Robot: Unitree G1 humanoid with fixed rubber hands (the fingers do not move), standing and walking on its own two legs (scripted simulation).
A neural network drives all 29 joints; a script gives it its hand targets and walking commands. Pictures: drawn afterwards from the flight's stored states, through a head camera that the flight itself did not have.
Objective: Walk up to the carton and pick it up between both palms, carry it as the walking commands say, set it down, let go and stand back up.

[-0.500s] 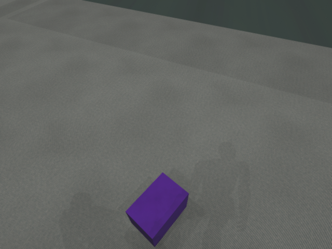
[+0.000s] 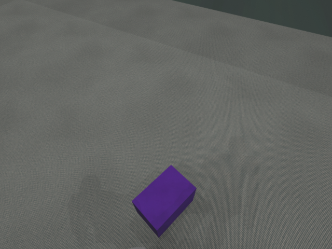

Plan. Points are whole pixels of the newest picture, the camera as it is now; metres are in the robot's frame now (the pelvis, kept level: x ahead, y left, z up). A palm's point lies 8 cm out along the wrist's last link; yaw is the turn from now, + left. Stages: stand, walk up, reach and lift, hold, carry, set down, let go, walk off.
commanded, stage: walk up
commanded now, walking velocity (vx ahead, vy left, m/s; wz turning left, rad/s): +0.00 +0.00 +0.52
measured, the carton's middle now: (165, 200) +0.41 +0.04 -0.66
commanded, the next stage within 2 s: none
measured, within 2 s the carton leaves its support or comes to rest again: neither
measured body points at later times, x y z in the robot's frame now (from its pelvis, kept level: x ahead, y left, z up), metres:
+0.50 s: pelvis +0.01 +0.00 +0.01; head +0.04 +0.07 +0.45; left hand +0.09 +0.28 -0.15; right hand +0.06 -0.26 -0.10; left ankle +0.00 +0.13 -0.73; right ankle +0.05 -0.19 -0.63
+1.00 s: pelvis +0.06 -0.17 +0.01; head +0.10 -0.17 +0.45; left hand -0.03 +0.07 -0.12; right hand +0.29 -0.37 -0.13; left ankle +0.03 -0.11 -0.68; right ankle +0.11 -0.29 -0.73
